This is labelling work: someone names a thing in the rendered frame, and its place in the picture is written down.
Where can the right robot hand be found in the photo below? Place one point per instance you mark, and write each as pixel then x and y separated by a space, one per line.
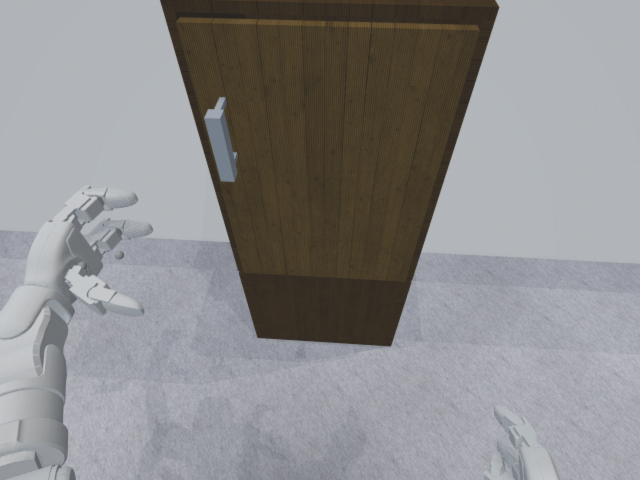
pixel 531 462

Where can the handle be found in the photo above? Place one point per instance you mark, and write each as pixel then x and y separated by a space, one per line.
pixel 217 128

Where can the cupboard door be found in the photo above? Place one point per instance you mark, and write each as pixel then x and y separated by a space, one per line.
pixel 340 128

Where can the robot left forearm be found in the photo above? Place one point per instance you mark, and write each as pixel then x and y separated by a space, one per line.
pixel 33 330

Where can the left robot hand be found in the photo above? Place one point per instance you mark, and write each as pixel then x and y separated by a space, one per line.
pixel 59 246

